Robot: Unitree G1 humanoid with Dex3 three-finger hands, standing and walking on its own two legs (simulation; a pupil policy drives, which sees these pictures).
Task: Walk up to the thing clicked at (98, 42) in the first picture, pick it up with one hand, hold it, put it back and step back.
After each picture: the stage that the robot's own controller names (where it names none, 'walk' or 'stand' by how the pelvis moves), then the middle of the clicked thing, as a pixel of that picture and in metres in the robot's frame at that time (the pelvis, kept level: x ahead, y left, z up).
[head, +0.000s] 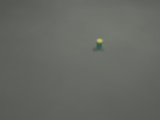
stand; (99, 44) +1.40 -0.20 -0.72
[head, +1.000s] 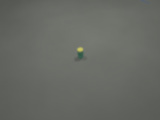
walk; (80, 53) +1.27 +0.13 -0.70
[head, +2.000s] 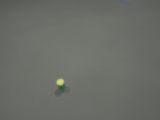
walk; (61, 85) +0.77 +0.27 -0.72
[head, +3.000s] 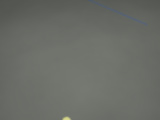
walk; out of the picture +0.46 +0.19 -0.72
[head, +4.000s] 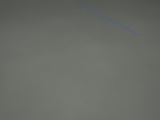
stand; out of the picture +0.35 +0.19 -0.71
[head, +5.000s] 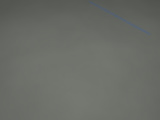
stand; out of the picture +0.32 +0.16 -0.72
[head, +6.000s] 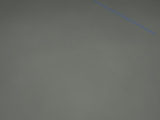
stand; out of the picture +0.32 +0.15 -0.73
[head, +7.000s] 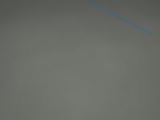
stand; out of the picture +0.33 +0.18 -0.73
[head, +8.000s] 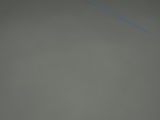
stand; out of the picture +0.32 +0.19 -0.73
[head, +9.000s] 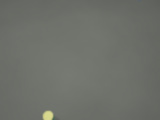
go down; (49, 117) +0.35 +0.20 -0.64
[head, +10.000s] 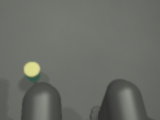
go down; (33, 72) +0.42 +0.20 -0.31
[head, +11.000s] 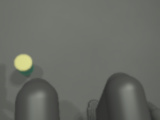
close in; (24, 65) +0.41 +0.20 -0.28
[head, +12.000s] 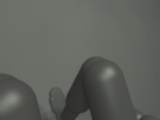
close in; out of the picture +0.41 +0.24 -0.23
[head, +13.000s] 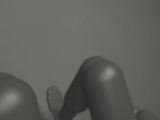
close; out of the picture +0.41 +0.25 -0.23
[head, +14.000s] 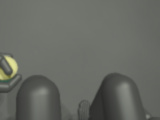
lift; (4, 72) +0.34 +0.24 -0.14
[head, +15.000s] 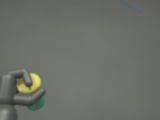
hold; (32, 92) +0.31 +0.17 +0.02
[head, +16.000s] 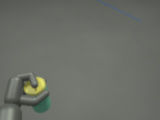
hold; (38, 95) +0.31 +0.17 -0.01
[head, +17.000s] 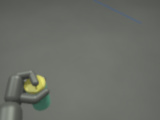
hold; (38, 93) +0.32 +0.17 +0.00
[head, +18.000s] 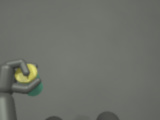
crouch; (30, 81) +0.36 +0.18 -0.07
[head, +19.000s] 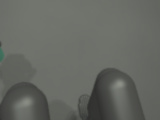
lower; out of the picture +0.45 +0.24 -0.14
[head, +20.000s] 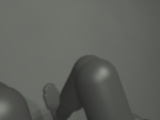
lower; out of the picture +0.44 +0.26 -0.23
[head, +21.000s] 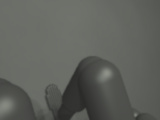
lower; out of the picture +0.43 +0.26 -0.23
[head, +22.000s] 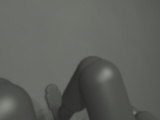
lower; out of the picture +0.43 +0.26 -0.24
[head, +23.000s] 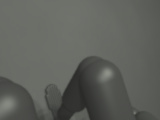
lower; out of the picture +0.42 +0.26 -0.23
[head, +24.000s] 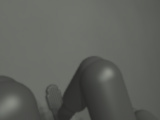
open; out of the picture +0.41 +0.24 -0.24
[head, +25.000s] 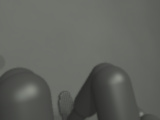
stand; out of the picture +0.41 +0.23 -0.24
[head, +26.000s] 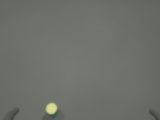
stand; (52, 110) +0.37 +0.17 -0.57
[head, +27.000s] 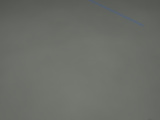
stand; out of the picture +0.34 +0.17 -0.67
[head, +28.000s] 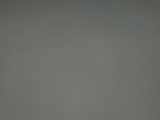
stand; out of the picture +0.35 +0.17 -0.67
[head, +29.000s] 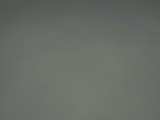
stand; out of the picture +0.36 +0.15 -0.72
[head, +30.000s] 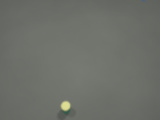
walk; (66, 107) +0.43 +0.10 -0.70
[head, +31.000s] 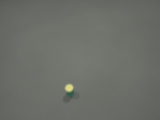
walk; (70, 90) +0.63 +0.17 -0.71
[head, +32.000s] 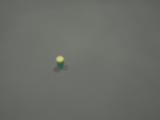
walk; (60, 62) +0.95 +0.21 -0.70
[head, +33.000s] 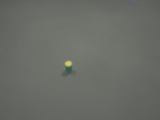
stand; (68, 67) +1.00 +0.16 -0.71
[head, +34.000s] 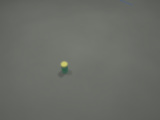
stand; (64, 67) +1.01 +0.20 -0.72
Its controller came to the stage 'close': yes
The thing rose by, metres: 0.71
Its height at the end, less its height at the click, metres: +0.00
